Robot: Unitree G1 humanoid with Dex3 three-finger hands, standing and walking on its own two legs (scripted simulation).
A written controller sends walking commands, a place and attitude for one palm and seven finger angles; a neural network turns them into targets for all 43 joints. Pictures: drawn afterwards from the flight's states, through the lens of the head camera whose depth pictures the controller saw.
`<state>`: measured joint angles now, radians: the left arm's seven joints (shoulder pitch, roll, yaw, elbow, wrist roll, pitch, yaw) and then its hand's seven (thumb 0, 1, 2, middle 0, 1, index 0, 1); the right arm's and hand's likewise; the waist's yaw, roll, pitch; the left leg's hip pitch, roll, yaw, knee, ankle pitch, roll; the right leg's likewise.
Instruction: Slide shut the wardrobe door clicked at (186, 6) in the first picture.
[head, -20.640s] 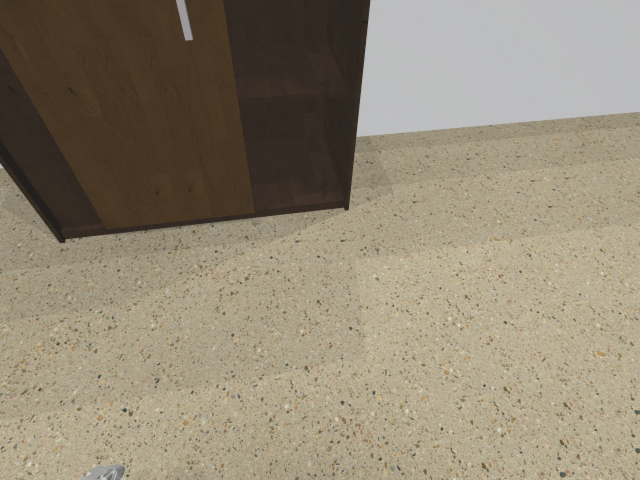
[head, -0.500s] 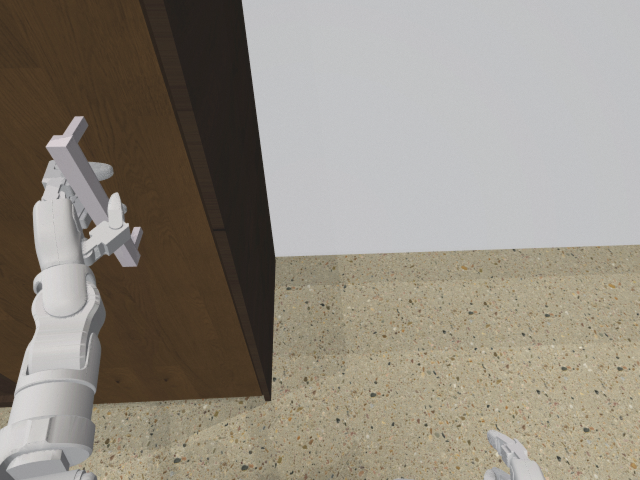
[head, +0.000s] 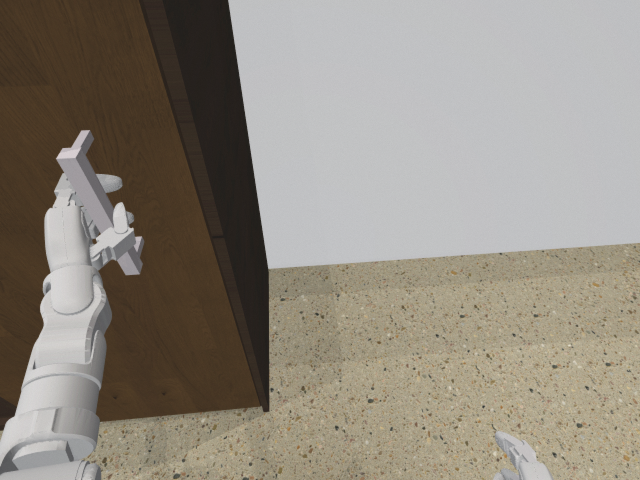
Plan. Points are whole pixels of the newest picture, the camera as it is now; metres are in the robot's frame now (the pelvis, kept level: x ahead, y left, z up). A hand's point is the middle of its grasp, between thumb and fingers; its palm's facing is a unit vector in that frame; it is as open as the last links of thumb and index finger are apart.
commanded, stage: stop walking and hold the door there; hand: left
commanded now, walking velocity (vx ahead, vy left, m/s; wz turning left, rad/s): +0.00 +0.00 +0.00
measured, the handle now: (111, 209) +0.41 +0.31 +0.12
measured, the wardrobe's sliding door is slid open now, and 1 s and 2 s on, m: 0.00 0.00 0.00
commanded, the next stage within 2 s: loosen the grip on the handle in 0.84 s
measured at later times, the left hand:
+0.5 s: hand (124, 232) +0.37 +0.28 +0.12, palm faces +0.52 -0.81 -0.27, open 6.0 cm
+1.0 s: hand (117, 223) +0.38 +0.29 +0.13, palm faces +0.54 -0.78 -0.31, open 6.7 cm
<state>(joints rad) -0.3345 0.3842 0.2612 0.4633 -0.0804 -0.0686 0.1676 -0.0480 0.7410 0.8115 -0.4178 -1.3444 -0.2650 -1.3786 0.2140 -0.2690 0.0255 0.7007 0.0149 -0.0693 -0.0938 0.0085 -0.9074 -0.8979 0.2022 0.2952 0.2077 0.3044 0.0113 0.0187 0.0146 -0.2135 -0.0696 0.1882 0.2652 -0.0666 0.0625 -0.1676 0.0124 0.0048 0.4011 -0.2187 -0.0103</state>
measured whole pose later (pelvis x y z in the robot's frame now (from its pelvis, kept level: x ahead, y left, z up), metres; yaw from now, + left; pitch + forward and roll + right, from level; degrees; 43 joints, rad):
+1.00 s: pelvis +0.04 -0.05 +0.00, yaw +2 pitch +2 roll +0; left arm -0.35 0.46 0.41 0.50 0.02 -0.09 0.06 -0.11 0.53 0.83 -0.44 -1.37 -0.31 -1.40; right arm 0.23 -0.26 -0.02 0.68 -0.02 -0.07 -0.07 0.01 -0.91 -0.90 0.20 0.29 0.21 0.30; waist 0.05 0.02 0.00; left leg -0.31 0.00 0.13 0.45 -0.18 0.05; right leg -0.18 0.08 -0.05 0.43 -0.29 -0.08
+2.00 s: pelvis +0.03 -0.02 -0.01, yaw +4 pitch +4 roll -2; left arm -0.33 0.49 0.43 0.44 -0.04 0.01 0.07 -0.01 -0.55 0.20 -0.26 -1.15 -0.26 -1.15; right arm 0.21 -0.27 0.03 0.67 0.02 -0.07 -0.11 0.01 -0.91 -0.90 0.20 0.30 0.21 0.30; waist 0.03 0.01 -0.05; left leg -0.41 -0.04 0.09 0.55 -0.21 0.10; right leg -0.26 0.04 -0.09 0.53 -0.33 -0.04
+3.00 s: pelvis +0.01 +0.00 -0.02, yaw +6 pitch +0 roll -2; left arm 0.02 0.43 0.43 0.05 -0.12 0.04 0.03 -0.01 -0.55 0.20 -0.25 -1.15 -0.26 -1.15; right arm 0.17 -0.22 0.07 0.67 0.02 -0.16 -0.13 0.01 -0.91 -0.90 0.20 0.30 0.21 0.30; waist 0.10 0.02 -0.03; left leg -0.37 -0.07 0.08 0.55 -0.19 0.11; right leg -0.23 0.01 -0.10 0.55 -0.32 -0.01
